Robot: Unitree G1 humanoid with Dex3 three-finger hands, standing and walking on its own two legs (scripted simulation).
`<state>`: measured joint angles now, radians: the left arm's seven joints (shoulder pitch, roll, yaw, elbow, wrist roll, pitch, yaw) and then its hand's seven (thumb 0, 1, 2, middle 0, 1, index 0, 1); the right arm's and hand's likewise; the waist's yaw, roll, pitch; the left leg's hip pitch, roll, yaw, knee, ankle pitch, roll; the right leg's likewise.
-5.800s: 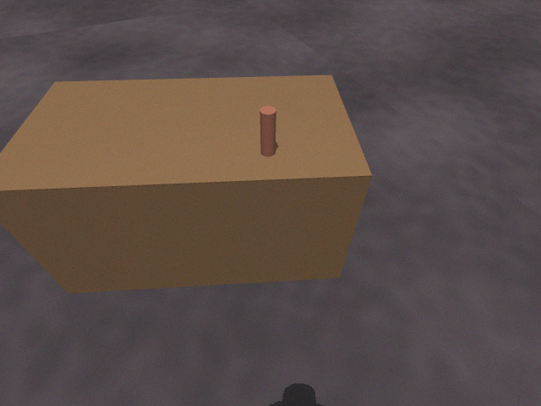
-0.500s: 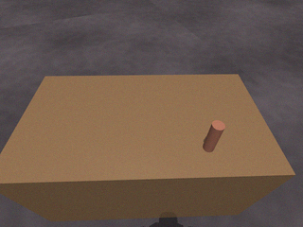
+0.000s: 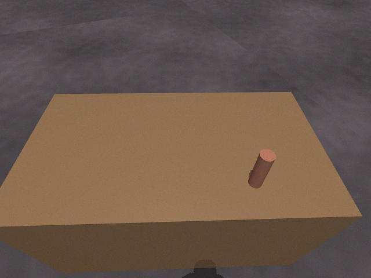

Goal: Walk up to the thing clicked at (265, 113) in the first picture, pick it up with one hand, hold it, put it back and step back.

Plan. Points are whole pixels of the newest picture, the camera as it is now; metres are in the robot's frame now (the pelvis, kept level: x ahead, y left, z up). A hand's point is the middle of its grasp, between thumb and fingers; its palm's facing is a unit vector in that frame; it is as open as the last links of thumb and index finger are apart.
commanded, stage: stand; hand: right
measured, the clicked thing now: (260, 169) +0.45 -0.22 -0.11
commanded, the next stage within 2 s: rise first in 0.22 s
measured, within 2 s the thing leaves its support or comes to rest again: neither
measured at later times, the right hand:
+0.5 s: hand out of the picture +0.14 -0.24 -0.14, palm faces +0.14 +0.94 -0.31, open 9.5 cm
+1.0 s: hand (307, 267) +0.17 -0.25 -0.08, palm faces +0.21 +0.92 -0.33, open 16.9 cm
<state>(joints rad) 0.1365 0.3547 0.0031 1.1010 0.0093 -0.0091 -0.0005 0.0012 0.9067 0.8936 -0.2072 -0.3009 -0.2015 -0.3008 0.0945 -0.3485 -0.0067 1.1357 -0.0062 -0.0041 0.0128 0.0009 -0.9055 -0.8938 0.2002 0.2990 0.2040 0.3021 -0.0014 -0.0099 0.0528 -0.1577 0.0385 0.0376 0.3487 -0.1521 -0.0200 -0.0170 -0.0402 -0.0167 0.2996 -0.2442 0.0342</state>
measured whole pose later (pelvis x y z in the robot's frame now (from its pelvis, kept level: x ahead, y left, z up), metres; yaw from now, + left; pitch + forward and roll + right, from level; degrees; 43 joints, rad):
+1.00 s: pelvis +0.00 -0.01 +0.00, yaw -1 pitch +0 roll +0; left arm 0.17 0.24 0.10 0.71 -0.03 -0.08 0.09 -0.01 -0.43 0.06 -0.07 -0.07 -0.07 -0.06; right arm 0.26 -0.28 -0.12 0.46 0.04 -0.05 -0.07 -0.01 0.41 -0.07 0.05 0.06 0.06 0.06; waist -0.02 -0.02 0.01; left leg -0.23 0.05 0.04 0.41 -0.18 -0.03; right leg -0.12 -0.03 -0.01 0.41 -0.29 0.02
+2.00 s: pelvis -0.03 +0.00 -0.01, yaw -2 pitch -2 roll +0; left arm 0.15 0.24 0.14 0.74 0.00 -0.13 0.07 -0.01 -0.51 0.04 -0.07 -0.06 -0.06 -0.05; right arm 0.22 -0.28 -0.29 0.35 0.09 -0.20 0.04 -0.02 0.50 -0.05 0.04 0.06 0.06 0.06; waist 0.00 -0.02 0.03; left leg -0.25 0.06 0.07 0.45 -0.17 -0.02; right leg -0.16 -0.03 0.02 0.47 -0.28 0.02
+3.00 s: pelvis -0.04 -0.01 -0.05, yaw -1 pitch +11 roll +2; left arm 0.25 0.24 0.00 0.53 -0.02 -0.20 0.14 -0.01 -0.52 0.03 -0.07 -0.06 -0.06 -0.05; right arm -0.42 -0.66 -0.61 1.00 0.28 -0.38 0.54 -0.02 0.52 -0.04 0.05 0.05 0.05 0.05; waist 0.09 0.05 -0.09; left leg -0.69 0.05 0.06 0.79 -0.28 -0.03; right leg -0.63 -0.04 0.03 0.89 -0.45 0.02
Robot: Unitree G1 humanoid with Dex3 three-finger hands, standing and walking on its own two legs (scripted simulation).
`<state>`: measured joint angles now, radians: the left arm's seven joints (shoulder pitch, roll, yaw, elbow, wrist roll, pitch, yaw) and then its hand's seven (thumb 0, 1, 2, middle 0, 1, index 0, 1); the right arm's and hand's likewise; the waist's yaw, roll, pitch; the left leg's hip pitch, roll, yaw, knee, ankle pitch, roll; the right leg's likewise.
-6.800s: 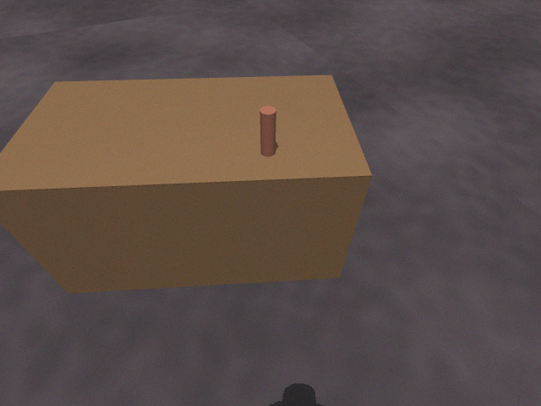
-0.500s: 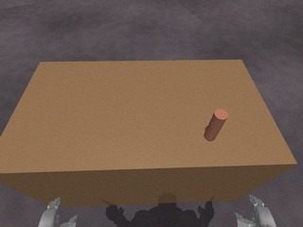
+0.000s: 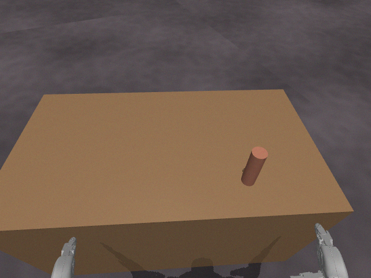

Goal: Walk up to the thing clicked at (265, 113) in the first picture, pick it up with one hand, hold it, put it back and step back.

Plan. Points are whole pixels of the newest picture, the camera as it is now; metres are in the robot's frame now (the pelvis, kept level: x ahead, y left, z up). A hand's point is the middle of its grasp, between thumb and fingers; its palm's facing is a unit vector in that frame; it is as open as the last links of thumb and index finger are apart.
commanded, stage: rise first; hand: right
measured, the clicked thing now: (253, 167) +0.45 -0.21 -0.10
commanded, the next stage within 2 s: go down in 0.58 s
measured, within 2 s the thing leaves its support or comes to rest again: neither
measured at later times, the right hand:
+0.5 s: hand (307, 264) +0.17 -0.24 -0.03, palm faces +0.22 +0.92 -0.33, open 17.3 cm
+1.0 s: hand (322, 248) +0.19 -0.26 +0.00, palm faces +0.32 +0.91 -0.25, open 17.3 cm
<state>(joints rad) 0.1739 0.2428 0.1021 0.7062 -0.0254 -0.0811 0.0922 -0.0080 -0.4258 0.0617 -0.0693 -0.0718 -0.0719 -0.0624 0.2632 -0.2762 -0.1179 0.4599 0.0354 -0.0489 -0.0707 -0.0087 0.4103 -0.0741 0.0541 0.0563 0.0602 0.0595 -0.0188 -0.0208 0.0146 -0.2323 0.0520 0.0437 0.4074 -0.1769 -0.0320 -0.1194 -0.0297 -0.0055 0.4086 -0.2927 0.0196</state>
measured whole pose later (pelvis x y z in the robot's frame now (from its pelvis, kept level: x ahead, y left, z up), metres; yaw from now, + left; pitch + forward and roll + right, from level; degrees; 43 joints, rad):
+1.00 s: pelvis -0.03 +0.01 +0.00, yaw -1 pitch -2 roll +0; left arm 0.15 0.24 0.14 0.74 0.00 -0.13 0.07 -0.01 -0.51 0.04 -0.07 -0.06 -0.06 -0.05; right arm 0.22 -0.28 -0.29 0.35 0.09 -0.20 0.04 -0.02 0.50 -0.05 0.04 0.06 0.06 0.06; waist 0.00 -0.02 0.03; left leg -0.25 0.06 0.07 0.45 -0.17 -0.02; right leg -0.16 -0.03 0.02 0.47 -0.28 0.02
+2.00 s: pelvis -0.04 +0.00 -0.05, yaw -1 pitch +11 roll +2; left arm 0.25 0.24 0.00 0.53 -0.02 -0.20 0.14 -0.01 -0.52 0.03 -0.07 -0.06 -0.06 -0.05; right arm -0.42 -0.66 -0.61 1.00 0.28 -0.38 0.54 -0.02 0.52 -0.04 0.05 0.05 0.05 0.05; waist 0.09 0.05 -0.09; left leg -0.69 0.05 0.06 0.79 -0.28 -0.03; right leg -0.63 -0.04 0.03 0.89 -0.45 0.02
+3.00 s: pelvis -0.04 -0.01 -0.07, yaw +0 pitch +18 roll +3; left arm 0.29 0.27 -0.05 0.38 0.00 -0.18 0.11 -0.01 -0.54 0.06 -0.06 -0.05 -0.05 -0.06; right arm -0.62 -0.88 -0.69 1.16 0.20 -0.31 0.60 -0.02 0.56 -0.05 0.05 0.05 0.06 0.05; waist 0.15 0.05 -0.13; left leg -0.90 0.04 0.07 0.92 -0.33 -0.03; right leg -0.85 -0.05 0.05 1.05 -0.51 0.02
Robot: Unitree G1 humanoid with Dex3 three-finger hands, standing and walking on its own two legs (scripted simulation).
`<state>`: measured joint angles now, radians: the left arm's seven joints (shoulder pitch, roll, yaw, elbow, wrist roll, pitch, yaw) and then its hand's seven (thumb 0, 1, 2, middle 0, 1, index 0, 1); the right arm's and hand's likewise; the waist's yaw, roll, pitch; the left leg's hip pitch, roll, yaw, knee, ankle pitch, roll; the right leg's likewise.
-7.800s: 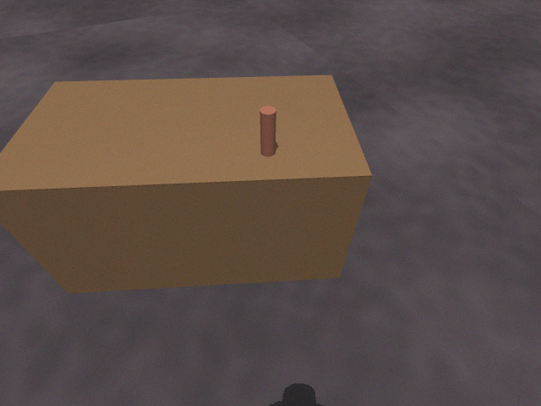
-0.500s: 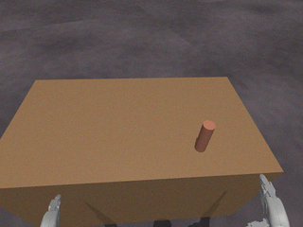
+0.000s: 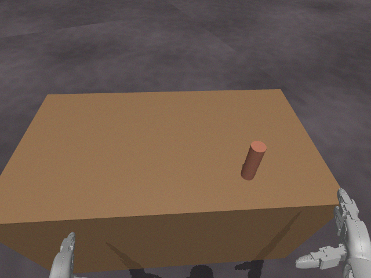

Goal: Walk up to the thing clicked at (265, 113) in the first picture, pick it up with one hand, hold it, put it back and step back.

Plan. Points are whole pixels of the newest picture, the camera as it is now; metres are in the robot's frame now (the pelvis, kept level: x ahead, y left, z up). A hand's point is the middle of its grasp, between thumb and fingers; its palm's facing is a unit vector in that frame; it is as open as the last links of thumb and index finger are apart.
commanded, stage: go down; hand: right
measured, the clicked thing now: (252, 161) +0.49 -0.20 -0.10
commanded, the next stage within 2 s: none
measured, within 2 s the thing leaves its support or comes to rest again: neither
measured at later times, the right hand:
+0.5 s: hand (327, 193) +0.31 -0.32 +0.01, palm faces +0.17 +0.99 -0.02, open 17.5 cm
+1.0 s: hand (339, 173) +0.35 -0.35 +0.04, palm faces +0.17 +0.99 +0.01, open 17.4 cm
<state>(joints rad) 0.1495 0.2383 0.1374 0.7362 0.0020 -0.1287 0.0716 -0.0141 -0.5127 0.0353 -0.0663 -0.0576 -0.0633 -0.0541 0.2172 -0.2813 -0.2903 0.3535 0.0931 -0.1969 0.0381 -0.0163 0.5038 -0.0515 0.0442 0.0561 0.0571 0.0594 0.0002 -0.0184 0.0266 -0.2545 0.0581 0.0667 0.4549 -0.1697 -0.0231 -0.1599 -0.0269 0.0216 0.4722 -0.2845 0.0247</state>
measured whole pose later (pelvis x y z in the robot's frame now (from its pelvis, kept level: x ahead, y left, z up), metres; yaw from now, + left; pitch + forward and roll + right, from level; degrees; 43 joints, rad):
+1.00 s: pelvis -0.01 -0.01 -0.04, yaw +1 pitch +11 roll +2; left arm 0.25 0.24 0.00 0.53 -0.02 -0.20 0.14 -0.01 -0.52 0.03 -0.07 -0.06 -0.06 -0.05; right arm -0.42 -0.66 -0.61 1.00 0.28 -0.38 0.54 -0.02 0.52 -0.04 0.05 0.05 0.05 0.05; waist 0.09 0.05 -0.09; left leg -0.69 0.05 0.06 0.79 -0.28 -0.03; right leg -0.63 -0.04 0.03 0.89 -0.45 0.02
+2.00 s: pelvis -0.01 -0.02 -0.07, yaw +1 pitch +18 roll +3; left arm 0.29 0.27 -0.05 0.38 0.00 -0.18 0.11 -0.01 -0.54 0.06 -0.06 -0.05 -0.05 -0.06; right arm -0.62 -0.88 -0.69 1.16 0.20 -0.31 0.60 -0.02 0.56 -0.05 0.05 0.05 0.06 0.05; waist 0.15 0.05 -0.13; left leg -0.90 0.04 0.07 0.92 -0.33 -0.03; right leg -0.85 -0.05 0.05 1.05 -0.51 0.02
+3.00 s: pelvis -0.01 -0.02 -0.07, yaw +1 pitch +18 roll +3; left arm 0.32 0.29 -0.03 0.31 0.00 -0.17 0.09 -0.01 -0.54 0.04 -0.07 -0.05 -0.06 -0.05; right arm -0.61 -0.86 -0.66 1.18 0.21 -0.29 0.60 -0.02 0.57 -0.06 0.04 0.05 0.05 0.06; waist 0.14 0.03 -0.13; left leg -0.90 0.04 0.06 0.93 -0.33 -0.03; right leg -0.85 -0.05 0.05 1.06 -0.52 0.01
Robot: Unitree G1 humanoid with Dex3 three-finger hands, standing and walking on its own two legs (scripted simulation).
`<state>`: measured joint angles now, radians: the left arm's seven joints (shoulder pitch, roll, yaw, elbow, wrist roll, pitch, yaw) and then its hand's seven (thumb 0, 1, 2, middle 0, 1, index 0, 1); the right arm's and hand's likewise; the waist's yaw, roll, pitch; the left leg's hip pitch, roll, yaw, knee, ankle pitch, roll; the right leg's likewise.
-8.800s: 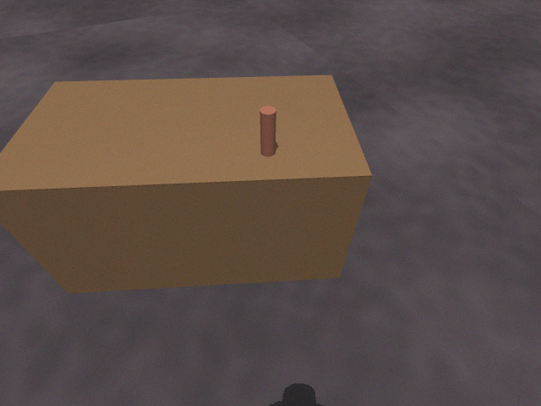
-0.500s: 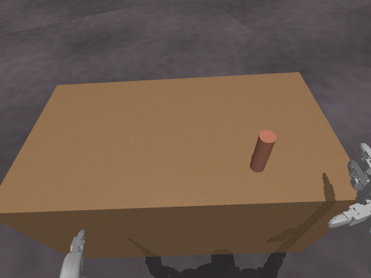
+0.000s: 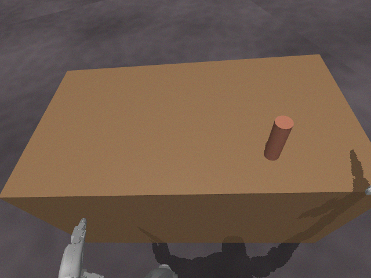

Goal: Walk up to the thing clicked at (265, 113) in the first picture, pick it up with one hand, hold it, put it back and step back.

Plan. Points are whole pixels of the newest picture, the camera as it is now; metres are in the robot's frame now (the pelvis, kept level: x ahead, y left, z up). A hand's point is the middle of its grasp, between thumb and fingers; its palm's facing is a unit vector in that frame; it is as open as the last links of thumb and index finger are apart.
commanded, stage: go down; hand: right
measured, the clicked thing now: (277, 139) +0.49 -0.20 -0.06
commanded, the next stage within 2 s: approach in 1.76 s
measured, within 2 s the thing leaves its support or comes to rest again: neither
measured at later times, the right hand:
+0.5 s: hand out of the picture +0.39 -0.37 +0.08, palm faces +0.18 +0.98 +0.02, open 17.5 cm
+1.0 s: hand out of the picture +0.41 -0.38 +0.07, palm faces +0.20 +0.98 +0.00, open 17.5 cm
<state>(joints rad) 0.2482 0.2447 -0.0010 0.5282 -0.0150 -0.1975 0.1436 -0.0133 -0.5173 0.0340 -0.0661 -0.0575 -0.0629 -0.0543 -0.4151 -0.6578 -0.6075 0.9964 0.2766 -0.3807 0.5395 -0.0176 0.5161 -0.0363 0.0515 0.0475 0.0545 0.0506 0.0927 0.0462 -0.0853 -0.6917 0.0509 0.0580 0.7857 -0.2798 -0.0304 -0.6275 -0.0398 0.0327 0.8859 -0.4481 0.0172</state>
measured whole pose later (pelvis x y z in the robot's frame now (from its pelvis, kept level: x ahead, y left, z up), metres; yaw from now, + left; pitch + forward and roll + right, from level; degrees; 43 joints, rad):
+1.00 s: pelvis +0.00 +0.00 -0.03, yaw +0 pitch +18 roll +3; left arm 0.29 0.27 -0.05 0.38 0.00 -0.18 0.11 -0.01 -0.54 0.06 -0.06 -0.05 -0.05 -0.06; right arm -0.62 -0.88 -0.69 1.16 0.20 -0.31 0.60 -0.02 0.56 -0.05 0.05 0.05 0.06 0.05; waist 0.15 0.05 -0.13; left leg -0.90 0.04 0.07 0.92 -0.33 -0.03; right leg -0.85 -0.05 0.05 1.05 -0.51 0.02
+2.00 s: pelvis +0.00 -0.01 -0.03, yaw +1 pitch +18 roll +3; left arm 0.32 0.29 -0.03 0.31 0.00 -0.17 0.09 -0.01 -0.54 0.04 -0.07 -0.05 -0.06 -0.05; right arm -0.61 -0.86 -0.66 1.18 0.21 -0.29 0.60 -0.02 0.57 -0.06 0.04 0.05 0.05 0.06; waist 0.14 0.03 -0.13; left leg -0.90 0.04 0.06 0.93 -0.33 -0.03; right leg -0.85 -0.05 0.05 1.06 -0.52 0.01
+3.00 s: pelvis -0.02 +0.00 -0.08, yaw +2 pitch +24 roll +3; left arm 0.43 0.26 0.08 -0.09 0.06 -0.09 -0.01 -0.01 -0.52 0.03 -0.07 -0.06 -0.07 -0.05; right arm -0.68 -0.46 -0.52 1.06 0.05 -0.48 0.17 -0.02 0.55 -0.04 0.04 0.05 0.05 0.05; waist 0.24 0.03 -0.14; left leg -1.19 0.04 0.05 1.18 -0.40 -0.03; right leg -1.12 -0.05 0.05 1.30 -0.60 0.02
